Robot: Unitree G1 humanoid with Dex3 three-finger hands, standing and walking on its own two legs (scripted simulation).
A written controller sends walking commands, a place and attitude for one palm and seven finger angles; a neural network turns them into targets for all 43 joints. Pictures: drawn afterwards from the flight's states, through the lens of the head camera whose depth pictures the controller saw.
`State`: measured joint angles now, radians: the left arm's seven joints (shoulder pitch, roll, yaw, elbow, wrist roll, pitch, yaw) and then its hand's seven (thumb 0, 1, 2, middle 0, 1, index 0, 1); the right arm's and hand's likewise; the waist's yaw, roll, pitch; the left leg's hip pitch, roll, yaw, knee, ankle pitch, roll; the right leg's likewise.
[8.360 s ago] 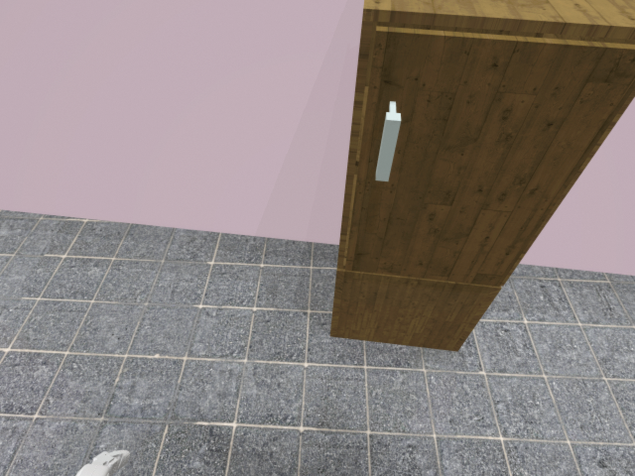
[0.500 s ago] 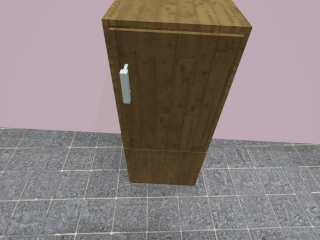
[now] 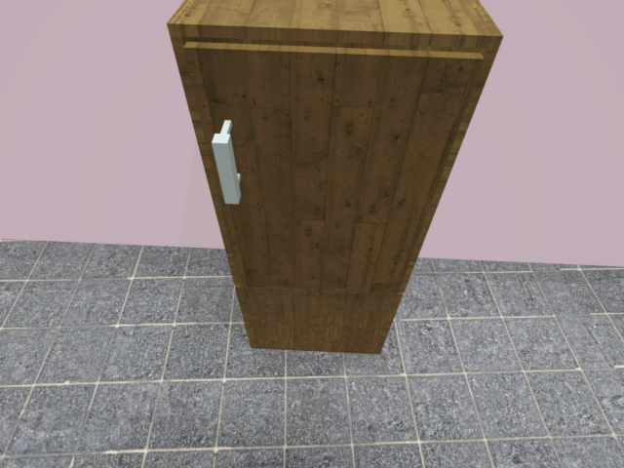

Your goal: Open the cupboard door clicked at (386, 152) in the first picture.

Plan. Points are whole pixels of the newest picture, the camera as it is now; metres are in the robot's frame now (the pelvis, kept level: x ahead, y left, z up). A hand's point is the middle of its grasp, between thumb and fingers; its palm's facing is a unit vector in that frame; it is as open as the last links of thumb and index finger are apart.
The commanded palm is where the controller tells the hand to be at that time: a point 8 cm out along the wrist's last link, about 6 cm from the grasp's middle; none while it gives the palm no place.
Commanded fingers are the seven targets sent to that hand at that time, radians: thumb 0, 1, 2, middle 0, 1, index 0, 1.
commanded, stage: come to a stop and stand still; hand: left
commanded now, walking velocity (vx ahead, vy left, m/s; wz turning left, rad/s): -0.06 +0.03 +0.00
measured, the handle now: (230, 162) +0.54 +0.17 +0.08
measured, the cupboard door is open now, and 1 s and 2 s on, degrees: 0 0 0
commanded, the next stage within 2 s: look again from close up in 1.48 s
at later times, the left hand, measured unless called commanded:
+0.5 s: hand out of the picture +0.00 +0.23 -0.17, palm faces +0.03 -0.96 -0.27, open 7.4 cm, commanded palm none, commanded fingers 0.00 0.90 0.90 -0.20 -0.30 -0.20 -0.30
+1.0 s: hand out of the picture +0.00 +0.19 -0.17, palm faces +0.02 -0.98 -0.20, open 7.4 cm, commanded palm none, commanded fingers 0.00 0.90 0.90 -0.20 -0.30 -0.20 -0.30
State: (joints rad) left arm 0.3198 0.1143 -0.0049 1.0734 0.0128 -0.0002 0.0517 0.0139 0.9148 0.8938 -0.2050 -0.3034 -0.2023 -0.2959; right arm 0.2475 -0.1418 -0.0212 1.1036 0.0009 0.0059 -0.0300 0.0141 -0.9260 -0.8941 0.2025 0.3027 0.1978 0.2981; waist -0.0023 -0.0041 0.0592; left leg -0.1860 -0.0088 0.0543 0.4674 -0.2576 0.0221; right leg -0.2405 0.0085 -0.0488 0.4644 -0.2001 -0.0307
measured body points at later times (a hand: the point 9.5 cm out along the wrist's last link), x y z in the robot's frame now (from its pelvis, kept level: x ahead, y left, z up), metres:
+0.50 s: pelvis -0.04 +0.03 -0.01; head -0.06 +0.02 +0.44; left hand -0.01 +0.28 -0.15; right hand +0.01 -0.20 -0.16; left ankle +0.00 +0.10 -0.74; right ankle +0.03 -0.10 -0.74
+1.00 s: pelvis -0.02 +0.01 +0.00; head -0.02 +0.01 +0.45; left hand +0.00 +0.24 -0.16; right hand +0.00 -0.25 -0.15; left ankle +0.00 +0.10 -0.74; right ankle +0.03 -0.10 -0.74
